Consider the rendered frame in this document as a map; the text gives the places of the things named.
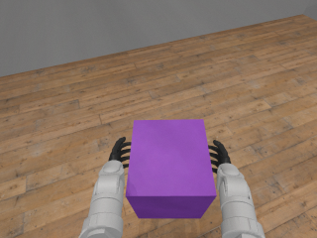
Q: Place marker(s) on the left robot forearm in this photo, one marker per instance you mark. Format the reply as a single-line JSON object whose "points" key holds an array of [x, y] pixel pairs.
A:
{"points": [[105, 213]]}

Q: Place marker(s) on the robot right hand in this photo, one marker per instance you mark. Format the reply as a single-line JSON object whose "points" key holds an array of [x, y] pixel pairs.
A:
{"points": [[221, 156]]}

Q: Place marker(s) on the carton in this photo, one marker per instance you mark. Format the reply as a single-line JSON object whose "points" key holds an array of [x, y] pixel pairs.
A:
{"points": [[170, 173]]}

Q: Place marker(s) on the right robot forearm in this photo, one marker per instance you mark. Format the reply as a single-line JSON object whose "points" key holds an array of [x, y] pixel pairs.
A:
{"points": [[239, 218]]}

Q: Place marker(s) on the robot left hand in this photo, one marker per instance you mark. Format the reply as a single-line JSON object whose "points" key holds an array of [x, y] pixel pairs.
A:
{"points": [[117, 151]]}

